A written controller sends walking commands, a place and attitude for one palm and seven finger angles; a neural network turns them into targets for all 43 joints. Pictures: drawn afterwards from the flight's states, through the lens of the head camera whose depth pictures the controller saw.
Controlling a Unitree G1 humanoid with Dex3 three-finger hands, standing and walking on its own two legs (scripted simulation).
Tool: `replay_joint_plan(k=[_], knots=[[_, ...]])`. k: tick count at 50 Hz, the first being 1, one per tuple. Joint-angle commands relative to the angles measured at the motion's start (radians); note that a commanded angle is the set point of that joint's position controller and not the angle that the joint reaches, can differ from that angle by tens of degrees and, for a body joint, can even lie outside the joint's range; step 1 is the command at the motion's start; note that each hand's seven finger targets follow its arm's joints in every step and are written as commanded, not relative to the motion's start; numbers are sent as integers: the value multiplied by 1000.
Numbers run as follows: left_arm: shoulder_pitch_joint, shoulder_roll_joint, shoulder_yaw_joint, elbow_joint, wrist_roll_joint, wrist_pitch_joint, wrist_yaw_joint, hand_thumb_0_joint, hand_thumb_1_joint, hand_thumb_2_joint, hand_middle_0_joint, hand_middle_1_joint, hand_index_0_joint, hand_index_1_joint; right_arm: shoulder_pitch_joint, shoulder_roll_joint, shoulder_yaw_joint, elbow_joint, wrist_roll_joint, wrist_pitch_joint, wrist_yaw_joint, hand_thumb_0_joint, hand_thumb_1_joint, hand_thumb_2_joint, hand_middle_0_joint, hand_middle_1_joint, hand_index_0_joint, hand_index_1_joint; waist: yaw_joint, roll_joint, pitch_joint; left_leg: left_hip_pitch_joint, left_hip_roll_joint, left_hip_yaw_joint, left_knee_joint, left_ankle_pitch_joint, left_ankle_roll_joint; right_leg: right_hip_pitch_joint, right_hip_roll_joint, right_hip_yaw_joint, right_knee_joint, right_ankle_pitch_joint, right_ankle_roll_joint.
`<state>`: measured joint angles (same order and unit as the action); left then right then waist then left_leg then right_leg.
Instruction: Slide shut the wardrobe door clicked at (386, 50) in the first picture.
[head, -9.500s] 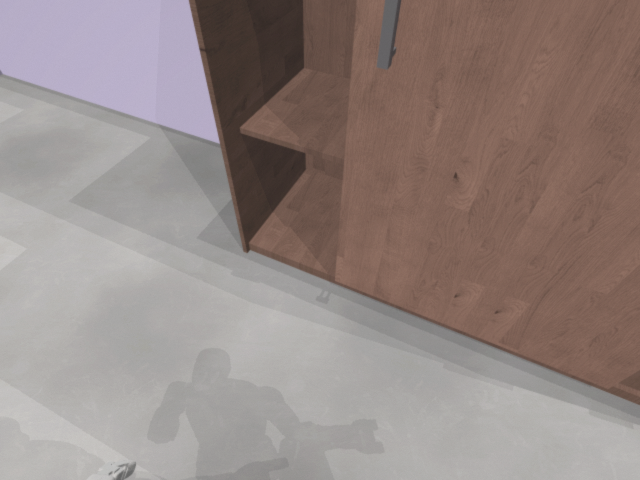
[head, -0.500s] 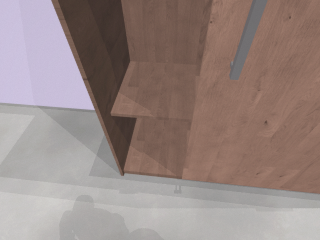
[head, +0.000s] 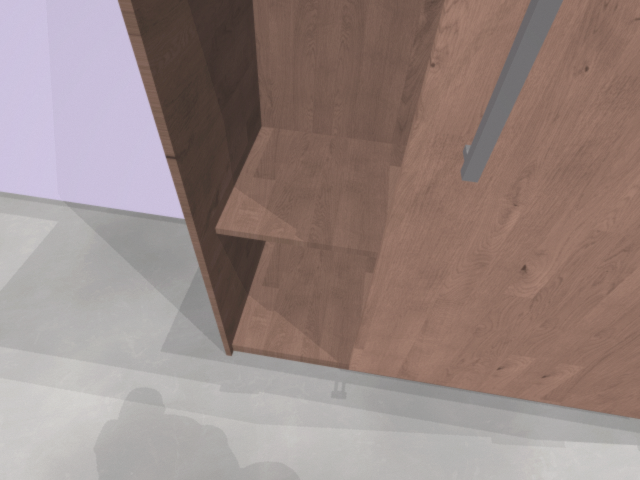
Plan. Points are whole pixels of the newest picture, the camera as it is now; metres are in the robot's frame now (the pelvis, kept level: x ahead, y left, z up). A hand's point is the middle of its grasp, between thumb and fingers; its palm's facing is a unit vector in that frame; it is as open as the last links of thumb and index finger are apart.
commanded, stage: come to a stop and stand still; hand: right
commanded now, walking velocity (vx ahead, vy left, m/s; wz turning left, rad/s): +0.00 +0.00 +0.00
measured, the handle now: (502, 83) +0.52 -0.18 +0.26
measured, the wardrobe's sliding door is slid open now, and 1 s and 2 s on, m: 0.38 0.38 0.38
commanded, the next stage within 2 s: look again from close up in 0.84 s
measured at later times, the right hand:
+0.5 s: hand out of the picture +0.02 -0.13 -0.17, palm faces +0.04 +0.98 -0.21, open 7.4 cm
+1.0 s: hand out of the picture +0.03 -0.12 -0.17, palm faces +0.07 +0.98 -0.20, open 7.4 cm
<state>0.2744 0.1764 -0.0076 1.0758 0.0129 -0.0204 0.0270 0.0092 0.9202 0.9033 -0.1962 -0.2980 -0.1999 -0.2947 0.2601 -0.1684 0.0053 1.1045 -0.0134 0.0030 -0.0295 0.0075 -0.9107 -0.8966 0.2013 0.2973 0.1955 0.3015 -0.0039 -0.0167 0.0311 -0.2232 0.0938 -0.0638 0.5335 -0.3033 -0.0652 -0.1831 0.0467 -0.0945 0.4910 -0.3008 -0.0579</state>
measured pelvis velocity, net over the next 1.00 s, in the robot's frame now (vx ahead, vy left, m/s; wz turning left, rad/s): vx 0.02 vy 0.06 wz -0.03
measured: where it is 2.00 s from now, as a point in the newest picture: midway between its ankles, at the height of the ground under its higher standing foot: outside the picture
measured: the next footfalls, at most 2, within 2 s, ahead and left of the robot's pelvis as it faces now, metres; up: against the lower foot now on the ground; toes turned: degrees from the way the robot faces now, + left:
none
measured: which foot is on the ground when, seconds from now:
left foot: down 0.00-1.00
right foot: down 0.00-1.00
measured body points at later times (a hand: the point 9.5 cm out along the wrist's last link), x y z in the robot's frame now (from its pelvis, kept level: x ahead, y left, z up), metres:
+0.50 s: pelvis +0.02 +0.05 +0.00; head +0.04 +0.06 +0.45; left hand +0.03 +0.27 -0.17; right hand +0.02 -0.18 -0.15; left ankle -0.01 +0.17 -0.73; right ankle -0.02 -0.08 -0.73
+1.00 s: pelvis +0.02 +0.06 +0.00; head +0.04 +0.06 +0.45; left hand +0.04 +0.28 -0.16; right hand +0.03 -0.17 -0.16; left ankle -0.01 +0.17 -0.73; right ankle -0.02 -0.08 -0.73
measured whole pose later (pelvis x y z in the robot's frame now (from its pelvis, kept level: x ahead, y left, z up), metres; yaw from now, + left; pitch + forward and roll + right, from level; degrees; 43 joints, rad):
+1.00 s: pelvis +0.02 +0.06 +0.00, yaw -2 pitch +0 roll -1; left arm 0.26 0.15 -0.01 1.13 0.01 -0.01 0.04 0.00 0.91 0.90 -0.19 -0.30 -0.20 -0.29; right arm 0.25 -0.16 -0.01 1.11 -0.01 -0.01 -0.03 0.01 -0.91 -0.90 0.20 0.30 0.20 0.30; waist -0.01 0.01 0.03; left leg -0.18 0.01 0.01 0.52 -0.34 0.01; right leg -0.15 -0.04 -0.03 0.47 -0.32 0.04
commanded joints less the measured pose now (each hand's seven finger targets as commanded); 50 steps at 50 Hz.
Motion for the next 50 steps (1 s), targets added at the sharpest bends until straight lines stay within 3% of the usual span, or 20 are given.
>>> replay_joint_plan(k=[1, 18, 36, 50], knots=[[42, 107, 21, -34, 2, -20, 5, 0, 900, 900, -200, -300, -200, -300, 55, -108, -18, -27, -6, -14, -6, 0, -900, -900, 200, 300, 200, 300, 1, 16, 13, -20, -1, 14, -34, 183, 77, -1, -141, 128, -108, 230, 4], [29, 79, 22, -5, 1, -10, 7, 0, 900, 900, -200, -300, -200, -300, 55, -110, -26, -23, -5, -25, -5, 0, -900, -900, 200, 300, 200, 300, 4, 45, 2, -13, 11, -26, -67, 270, 98, 15, -131, 93, -48, 192, 25], [39, 73, 19, 21, 2, -7, 9, 0, 900, 900, -200, -300, -200, -300, 48, -117, -34, -25, -2, -29, -5, 0, -900, -900, 200, 300, 200, 300, 1, 40, -8, 36, 8, -11, -81, 360, 105, 23, -136, 86, -50, 238, 41], [49, 66, 17, 31, 2, -8, 12, 0, 900, 900, -200, -300, -200, -300, 46, -110, -36, -22, -1, -27, -3, 0, -900, -900, 200, 300, 200, 300, -2, 27, 14, 38, 0, 9, -98, 308, 103, 23, -144, 100, -72, 246, 38]])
